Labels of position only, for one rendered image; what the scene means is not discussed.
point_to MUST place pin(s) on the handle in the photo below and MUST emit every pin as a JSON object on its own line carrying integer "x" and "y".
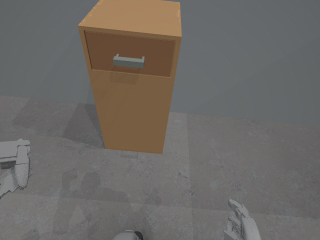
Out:
{"x": 128, "y": 62}

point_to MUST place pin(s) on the drawer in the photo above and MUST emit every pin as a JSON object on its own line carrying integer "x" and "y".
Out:
{"x": 157, "y": 52}

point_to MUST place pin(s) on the left robot hand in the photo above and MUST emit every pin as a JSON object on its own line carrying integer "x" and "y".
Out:
{"x": 14, "y": 156}

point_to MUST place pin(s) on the right robot hand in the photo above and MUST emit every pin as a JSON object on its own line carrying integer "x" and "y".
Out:
{"x": 246, "y": 228}

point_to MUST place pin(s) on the robot left shin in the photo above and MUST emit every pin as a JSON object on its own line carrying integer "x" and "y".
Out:
{"x": 130, "y": 231}

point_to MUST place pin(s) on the cabinet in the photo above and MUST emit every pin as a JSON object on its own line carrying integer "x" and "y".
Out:
{"x": 133, "y": 109}

